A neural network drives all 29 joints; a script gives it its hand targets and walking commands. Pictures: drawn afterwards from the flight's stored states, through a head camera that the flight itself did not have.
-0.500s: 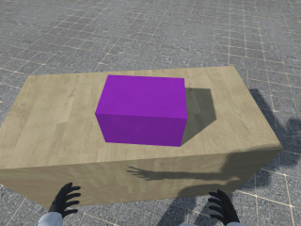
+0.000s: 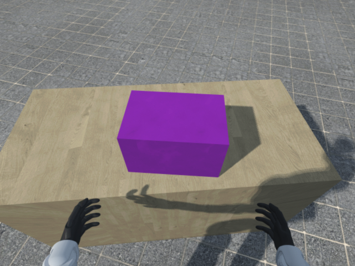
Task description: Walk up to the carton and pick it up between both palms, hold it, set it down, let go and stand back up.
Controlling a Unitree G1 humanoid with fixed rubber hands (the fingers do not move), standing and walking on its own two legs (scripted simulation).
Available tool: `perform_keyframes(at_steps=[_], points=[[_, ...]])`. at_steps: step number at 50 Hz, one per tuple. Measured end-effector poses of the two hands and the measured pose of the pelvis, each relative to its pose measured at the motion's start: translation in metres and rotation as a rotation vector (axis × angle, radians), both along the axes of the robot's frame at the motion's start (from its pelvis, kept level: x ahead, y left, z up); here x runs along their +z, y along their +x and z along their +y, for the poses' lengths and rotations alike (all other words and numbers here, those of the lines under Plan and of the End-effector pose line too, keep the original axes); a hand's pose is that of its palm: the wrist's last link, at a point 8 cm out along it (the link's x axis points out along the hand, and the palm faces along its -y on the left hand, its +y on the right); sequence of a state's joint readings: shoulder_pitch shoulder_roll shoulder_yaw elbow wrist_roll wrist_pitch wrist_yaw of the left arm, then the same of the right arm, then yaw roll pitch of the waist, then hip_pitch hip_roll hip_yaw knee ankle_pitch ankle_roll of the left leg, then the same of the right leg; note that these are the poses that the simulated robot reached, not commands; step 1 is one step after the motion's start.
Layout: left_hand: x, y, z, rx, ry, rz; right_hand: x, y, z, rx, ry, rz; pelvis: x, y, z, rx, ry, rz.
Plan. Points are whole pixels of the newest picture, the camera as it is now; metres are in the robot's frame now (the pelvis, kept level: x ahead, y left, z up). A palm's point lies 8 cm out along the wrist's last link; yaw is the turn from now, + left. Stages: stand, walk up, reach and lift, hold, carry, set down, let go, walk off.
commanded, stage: reach and lift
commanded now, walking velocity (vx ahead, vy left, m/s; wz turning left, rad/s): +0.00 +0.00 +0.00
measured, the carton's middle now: (175, 134) +0.51 +0.00 -0.07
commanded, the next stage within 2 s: none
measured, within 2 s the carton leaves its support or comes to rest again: neither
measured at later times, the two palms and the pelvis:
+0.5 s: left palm (75, 205) +0.27 +0.25 -0.03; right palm (278, 203) +0.25 -0.24 -0.05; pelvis -0.03 +0.00 -0.03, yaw +0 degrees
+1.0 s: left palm (82, 169) +0.35 +0.24 +0.00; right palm (277, 168) +0.33 -0.26 -0.01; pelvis -0.04 -0.01 -0.05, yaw +1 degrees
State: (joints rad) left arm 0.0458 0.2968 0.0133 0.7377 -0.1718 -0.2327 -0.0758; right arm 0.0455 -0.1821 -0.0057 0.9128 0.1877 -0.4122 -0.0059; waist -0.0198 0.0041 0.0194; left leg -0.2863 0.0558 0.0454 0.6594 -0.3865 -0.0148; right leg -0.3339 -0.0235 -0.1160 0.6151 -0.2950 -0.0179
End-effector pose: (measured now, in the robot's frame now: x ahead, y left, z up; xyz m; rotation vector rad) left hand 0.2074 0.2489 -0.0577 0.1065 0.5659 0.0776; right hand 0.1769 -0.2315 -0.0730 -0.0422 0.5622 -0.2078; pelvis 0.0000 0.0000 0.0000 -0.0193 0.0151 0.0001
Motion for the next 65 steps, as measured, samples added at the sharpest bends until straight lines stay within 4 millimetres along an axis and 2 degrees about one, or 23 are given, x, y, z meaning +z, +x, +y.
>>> perform_keyframes(at_steps=[16,28,36,48,61,65], points=[[0.017,0.041,-0.002,-0.001,-0.019,-0.181,0.015,0.047,-0.007,0.011,0.014,-0.179,-0.018,-0.017,0.008,-0.004,0.005,0.049],[0.027,0.066,0.003,0.023,-0.014,-0.292,0.029,0.086,-0.012,0.009,0.019,-0.277,-0.035,-0.034,0.001,0.012,0.009,0.132],[0.029,0.088,0.005,0.043,-0.001,-0.287,0.036,0.116,-0.015,0.014,0.022,-0.264,-0.043,-0.042,-0.007,0.018,0.01,0.212],[0.05,0.133,-0.005,0.027,-0.002,-0.301,0.056,0.152,-0.023,0.001,0.024,-0.273,-0.048,-0.044,-0.011,0.015,0.013,0.305],[0.065,0.174,-0.011,0.014,0.0,-0.291,0.074,0.186,-0.029,0.004,0.013,-0.28,-0.049,-0.037,-0.005,-0.003,0.007,0.37],[0.075,0.187,-0.018,0.004,0.012,-0.286,0.084,0.195,-0.034,0.014,0.006,-0.284,-0.043,-0.034,-0.002,-0.007,-0.008,0.39]])
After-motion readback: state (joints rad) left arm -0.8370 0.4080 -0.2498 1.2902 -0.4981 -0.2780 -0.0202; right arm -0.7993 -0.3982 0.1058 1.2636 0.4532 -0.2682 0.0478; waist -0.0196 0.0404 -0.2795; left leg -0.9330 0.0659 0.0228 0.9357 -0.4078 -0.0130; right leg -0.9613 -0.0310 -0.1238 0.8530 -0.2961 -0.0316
